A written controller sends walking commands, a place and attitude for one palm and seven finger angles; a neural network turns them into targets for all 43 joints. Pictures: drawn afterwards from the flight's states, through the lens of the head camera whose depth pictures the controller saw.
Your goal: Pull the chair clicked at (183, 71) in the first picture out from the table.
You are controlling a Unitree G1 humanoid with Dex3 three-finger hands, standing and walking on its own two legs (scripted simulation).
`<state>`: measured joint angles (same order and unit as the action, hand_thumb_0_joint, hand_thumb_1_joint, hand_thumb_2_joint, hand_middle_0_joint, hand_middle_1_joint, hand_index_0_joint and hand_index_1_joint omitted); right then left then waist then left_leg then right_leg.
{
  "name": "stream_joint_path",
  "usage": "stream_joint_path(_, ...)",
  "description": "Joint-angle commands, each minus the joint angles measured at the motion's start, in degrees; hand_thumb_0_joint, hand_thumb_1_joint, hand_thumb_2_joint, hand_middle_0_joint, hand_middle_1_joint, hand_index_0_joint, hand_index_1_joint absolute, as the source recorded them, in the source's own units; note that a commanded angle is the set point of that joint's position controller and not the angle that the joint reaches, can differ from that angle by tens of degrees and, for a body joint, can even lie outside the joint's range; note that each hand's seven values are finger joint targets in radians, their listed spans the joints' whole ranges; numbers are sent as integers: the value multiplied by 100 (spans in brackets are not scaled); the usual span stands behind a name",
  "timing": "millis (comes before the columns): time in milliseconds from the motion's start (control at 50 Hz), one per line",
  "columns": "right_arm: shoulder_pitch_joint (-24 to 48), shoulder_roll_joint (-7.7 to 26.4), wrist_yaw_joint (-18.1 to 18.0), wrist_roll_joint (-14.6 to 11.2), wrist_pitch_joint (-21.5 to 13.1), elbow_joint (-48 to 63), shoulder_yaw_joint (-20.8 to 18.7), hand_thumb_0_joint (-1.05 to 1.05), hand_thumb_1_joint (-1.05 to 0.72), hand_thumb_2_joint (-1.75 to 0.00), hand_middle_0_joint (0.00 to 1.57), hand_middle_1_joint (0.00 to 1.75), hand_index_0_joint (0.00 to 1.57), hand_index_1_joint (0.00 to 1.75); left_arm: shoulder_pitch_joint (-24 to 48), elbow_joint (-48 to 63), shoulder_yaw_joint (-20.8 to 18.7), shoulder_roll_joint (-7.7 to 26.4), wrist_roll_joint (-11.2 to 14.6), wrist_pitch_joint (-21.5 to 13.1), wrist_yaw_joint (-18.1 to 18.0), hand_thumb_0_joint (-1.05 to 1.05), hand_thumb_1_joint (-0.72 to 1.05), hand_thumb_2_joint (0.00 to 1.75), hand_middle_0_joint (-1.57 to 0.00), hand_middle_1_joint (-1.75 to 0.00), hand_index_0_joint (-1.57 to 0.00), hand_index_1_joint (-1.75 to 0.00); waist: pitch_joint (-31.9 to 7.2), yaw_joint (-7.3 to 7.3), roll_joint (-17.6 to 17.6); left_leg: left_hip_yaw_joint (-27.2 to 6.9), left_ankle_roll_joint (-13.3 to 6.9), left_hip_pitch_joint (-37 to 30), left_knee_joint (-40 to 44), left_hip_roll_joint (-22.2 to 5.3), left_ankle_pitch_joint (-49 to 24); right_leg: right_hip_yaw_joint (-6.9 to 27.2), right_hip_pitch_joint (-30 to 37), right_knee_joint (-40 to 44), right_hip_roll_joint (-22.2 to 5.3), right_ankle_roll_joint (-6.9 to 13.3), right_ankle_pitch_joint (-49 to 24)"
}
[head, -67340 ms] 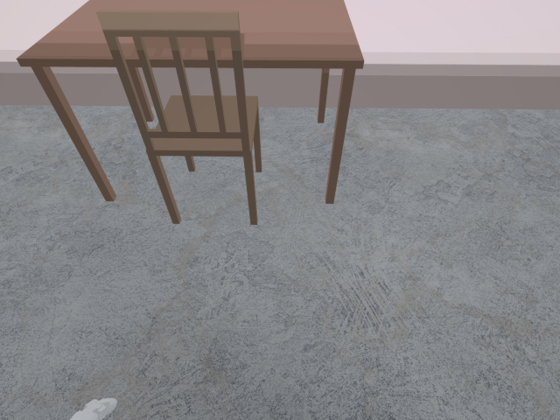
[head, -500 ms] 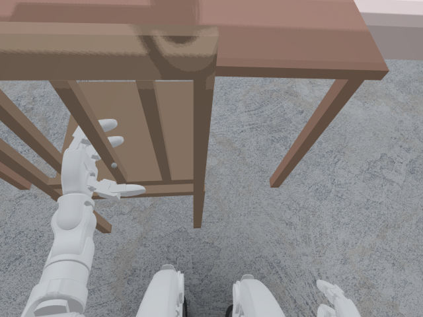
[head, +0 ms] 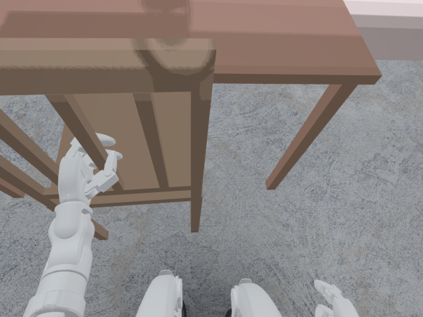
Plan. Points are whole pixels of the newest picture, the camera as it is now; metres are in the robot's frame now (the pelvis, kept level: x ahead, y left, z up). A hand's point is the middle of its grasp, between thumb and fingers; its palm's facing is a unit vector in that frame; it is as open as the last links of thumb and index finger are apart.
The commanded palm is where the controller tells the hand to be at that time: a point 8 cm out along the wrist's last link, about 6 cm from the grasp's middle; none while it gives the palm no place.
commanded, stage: hook a spindle and tug to test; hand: left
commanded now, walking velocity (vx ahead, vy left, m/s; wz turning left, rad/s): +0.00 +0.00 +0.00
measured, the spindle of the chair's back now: (97, 153) +0.40 +0.22 +0.03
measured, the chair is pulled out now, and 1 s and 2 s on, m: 0.04 0.10 0.22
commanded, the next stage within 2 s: step backward, pulling the chair out in 0.50 s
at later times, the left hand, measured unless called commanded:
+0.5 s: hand (112, 191) +0.33 +0.18 +0.01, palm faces +0.12 -0.99 +0.00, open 5.5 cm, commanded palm +0.30 +0.22 +0.01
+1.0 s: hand (112, 195) +0.32 +0.17 +0.03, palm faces +0.11 -0.99 -0.12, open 5.4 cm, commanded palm +0.27 +0.22 +0.03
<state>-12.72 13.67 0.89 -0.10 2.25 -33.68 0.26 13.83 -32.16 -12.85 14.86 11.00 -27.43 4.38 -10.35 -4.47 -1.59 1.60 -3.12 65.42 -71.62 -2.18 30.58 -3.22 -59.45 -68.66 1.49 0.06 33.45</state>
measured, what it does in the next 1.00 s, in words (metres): rises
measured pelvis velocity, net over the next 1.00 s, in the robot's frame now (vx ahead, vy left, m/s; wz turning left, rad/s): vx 0.02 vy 0.01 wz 0.01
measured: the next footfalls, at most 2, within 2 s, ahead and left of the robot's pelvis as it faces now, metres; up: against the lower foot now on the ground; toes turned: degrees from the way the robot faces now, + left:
none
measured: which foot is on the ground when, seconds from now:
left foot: down 0.00-1.00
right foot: down 0.00-1.00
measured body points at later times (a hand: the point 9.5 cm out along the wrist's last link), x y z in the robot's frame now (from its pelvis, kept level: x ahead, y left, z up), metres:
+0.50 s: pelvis +0.02 +0.01 +0.01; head +0.15 +0.03 +0.44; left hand +0.32 +0.24 +0.01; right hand +0.17 -0.23 -0.10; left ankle +0.02 +0.08 -0.63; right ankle -0.01 -0.13 -0.63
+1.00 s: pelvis +0.02 +0.01 +0.10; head +0.08 +0.03 +0.54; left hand +0.31 +0.23 +0.04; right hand +0.15 -0.25 +0.00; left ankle +0.02 +0.08 -0.63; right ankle -0.01 -0.12 -0.62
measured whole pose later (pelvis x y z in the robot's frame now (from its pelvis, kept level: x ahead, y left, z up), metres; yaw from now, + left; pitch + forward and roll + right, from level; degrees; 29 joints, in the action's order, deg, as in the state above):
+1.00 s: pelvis +0.02 +0.01 +0.10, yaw +1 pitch +9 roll -2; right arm -11.9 13.7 -5.7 -2.1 9.3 -32.3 1.5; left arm 6.5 -37.9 -3.6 11.8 5.1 -10.2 -4.9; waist -1.5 -4.1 0.1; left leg 3.5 -3.5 27.9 -36.7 -0.2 17.3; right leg -1.7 -23.5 -35.3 0.4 -0.9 17.9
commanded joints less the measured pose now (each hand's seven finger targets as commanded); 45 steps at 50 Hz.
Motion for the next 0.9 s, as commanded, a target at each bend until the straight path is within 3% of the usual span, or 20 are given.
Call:
stream_joint_path(0, -216, 888, -28, 11, -174, 659, -346, 0, -90, -90, 20, 30, 20, 30, 185, 1497, -63, 679, 32, -537, 158, 0, 90, 90, -50, -145, -50, -145, -2343, 189, -419, -469, 257, -2628, 882, 25, -2835, -10, 758, 717, 102, 153, -2323)
stream_joint_path(60, -209, 879, -14, 24, -178, 705, -352, 0, -90, -90, 20, 30, 20, 30, 33, 1774, -15, 645, 31, -557, 124, 0, 90, 90, -50, -145, -50, -145, -2377, 192, -501, -482, 260, -2729, 871, 0, -3082, -18, 752, 678, 98, 151, -2445)
stream_joint_path(140, -224, 856, 40, 24, -193, 828, -378, 0, -90, -90, 20, 30, 20, 30, -810, 2088, 2, 566, 88, -534, 83, 0, 90, 90, -50, -145, -50, -145, -2466, 318, -450, -496, 278, -2858, 896, -29, -3603, -26, 942, 663, 107, 148, -2699)
stream_joint_path(200, -202, 815, 68, 27, -198, 851, -387, 0, -90, -90, 20, 30, 20, 30, -932, 2363, 212, 353, 79, -534, 34, 0, 90, 90, -50, -145, -50, -145, -2350, 262, -499, -515, 304, -2915, 899, -55, -3715, -59, 838, 649, 96, 126, -2692)
stream_joint_path(440, -140, 757, 104, 64, -294, 992, -430, 0, -90, -90, 20, 30, 20, 30, -1869, 3330, 627, 47, -16, -624, -122, 0, 90, 90, -50, -145, -50, -145, -2456, 304, -470, -654, 371, -3117, 824, -113, -4362, -90, 811, 507, 71, 124, -2807)
stream_joint_path(460, -103, 739, 107, 63, -302, 995, -426, 0, -90, -90, 20, 30, 20, 30, -1809, 3384, 775, -60, -59, -620, -130, 0, 90, 90, -50, -145, -50, -145, -2433, 263, -522, -633, 359, -3129, 806, -105, -4264, -82, 743, 519, 60, 108, -2781)
stream_joint_path(560, -61, 737, 46, 101, -321, 910, -406, 0, -90, -90, 20, 30, 20, 30, -1499, 3334, 617, 128, -146, -664, -189, 0, 90, 90, -50, -145, -50, -145, -2329, 198, -348, -633, 317, -2848, 695, -51, -3893, -57, 692, 440, 54, 115, -2768)
stream_joint_path(580, -22, 714, 43, 102, -343, 939, -394, 0, -90, -90, 20, 30, 20, 30, -1163, 3631, 934, -133, -137, -689, -188, 0, 90, 90, -50, -145, -50, -145, -2453, 135, -460, -642, 308, -2978, 698, -37, -3884, -53, 689, 457, 36, 108, -2757)
stream_joint_path(600, -402, 816, -233, -138, 85, 1250, -422, 0, -90, -90, 20, 30, 20, 30, -116, 4325, -532, 2218, -705, 83, -812, 0, 90, 90, -50, -145, -50, -145, -3857, 426, -1055, -481, 277, -5096, 1991, -46, -3560, 493, 2854, 1483, -313, 264, -3401)
stream_joint_path(620, -397, 644, -393, -189, 114, 1413, -369, 0, -90, -90, 20, 30, 20, 30, -287, 4369, 9, 1412, -677, 500, -1005, 0, 90, 90, -50, -145, -50, -145, -3455, 263, -1317, -425, 232, -5378, 2150, 81, -3805, 411, 2943, 1748, -329, 203, -3969)
stream_joint_path(640, -488, 688, -489, -197, 92, 1398, -331, 0, -90, -90, 20, 30, 20, 30, -434, 4305, 33, 1386, -656, 734, -1120, 0, 90, 90, -50, -145, -50, -145, -3323, 254, -1062, -487, 192, -5257, 2145, 36, -4038, 389, 2982, 1821, -363, 156, -4197)
stream_joint_path(660, -284, 571, -554, -232, 153, 1350, -224, 0, -90, -90, 20, 30, 20, 30, -846, 3629, 273, 1002, -699, 1003, -1144, 0, 90, 90, -50, -145, -50, -145, -2871, 208, -1169, -504, 157, -5078, 2288, -12, -4382, 444, 2867, 1851, -405, 115, -4297)
stream_joint_path(680, -143, 565, -598, -257, 238, 1287, -168, 0, -90, -90, 20, 30, 20, 30, -1141, 3041, 485, 743, -712, 1239, -1121, 0, 90, 90, -50, -145, -50, -145, -2304, 228, -994, -792, 238, -4964, 2675, -198, -4358, 274, 2652, 1867, -359, 88, -3548)
stream_joint_path(700, -128, 566, -641, -270, 313, 1184, -144, 0, -90, -90, 20, 30, 20, 30, -1322, 2474, 719, 492, -748, 1415, -1110, 0, 90, 90, -50, -145, -50, -145, -1676, 176, -818, -801, 113, -4685, 2759, -252, -4404, 305, 2687, 2085, -352, 51, -3430)
stream_joint_path(720, -170, 607, -676, -272, 383, 1066, -116, 0, -90, -90, 20, 30, 20, 30, -1395, 1843, 807, 408, -762, 1582, -1105, 0, 90, 90, -50, -145, -50, -145, -1243, 145, -342, -763, 43, -4312, 2809, -291, -4268, 346, 2941, 2337, -399, 18, -3698)
stream_joint_path(740, -187, 650, -700, -275, 416, 1003, -120, 0, -90, -90, 20, 30, 20, 30, -1145, 1581, 837, 443, -800, 1664, -1103, 0, 90, 90, -50, -145, -50, -145, -1110, 132, 24, -649, 43, -4155, 2847, -262, -4092, 433, 3275, 2589, -481, 3, -4176)
stream_joint_path(760, -20, 693, -714, -266, 439, 940, -97, 0, -90, -90, 20, 30, 20, 30, -791, 1357, 851, 502, -769, 1694, -1046, 0, 90, 90, -50, -145, -50, -145, -763, 122, 79, -733, 99, -3966, 3158, -342, -3553, 470, 3338, 2743, -589, 25, -3804)
stream_joint_path(780, -59, 722, -754, -258, 461, 896, -109, 0, -90, -90, 20, 30, 20, 30, -482, 1192, 776, 595, -767, 1659, -1055, 0, 90, 90, -50, -145, -50, -145, -730, 143, 156, -703, 73, -4060, 3234, -376, -3587, 522, 3521, 2896, -620, 9, -4019)
stream_joint_path(840, -165, 736, -807, -205, 493, 740, -124, 0, -90, -90, 20, 30, 20, 30, -396, 636, 735, 625, -862, 1562, -1070, 0, 90, 90, -50, -145, -50, -145, -936, 165, -242, -573, 69, -4768, 3388, -439, -4749, 566, 4079, 3158, -712, -29, -5141)
stream_joint_path(880, -155, 705, -785, -187, 532, 664, -115, 0, -90, -90, 20, 30, 20, 30, -401, 385, 864, 459, -875, 1540, -1029, 0, 90, 90, -50, -145, -50, -145, -976, 173, -603, -630, 66, -5288, 3536, -547, -5520, 500, 4184, 3231, -663, -17, -4981)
